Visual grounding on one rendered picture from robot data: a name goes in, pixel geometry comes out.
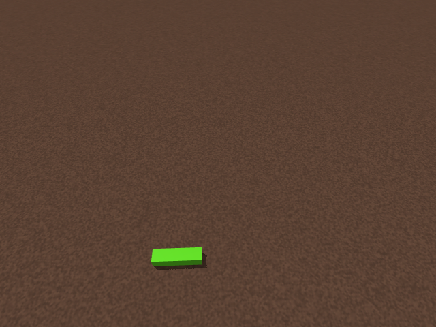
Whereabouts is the carton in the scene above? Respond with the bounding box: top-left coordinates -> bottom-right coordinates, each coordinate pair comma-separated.
151,247 -> 202,266

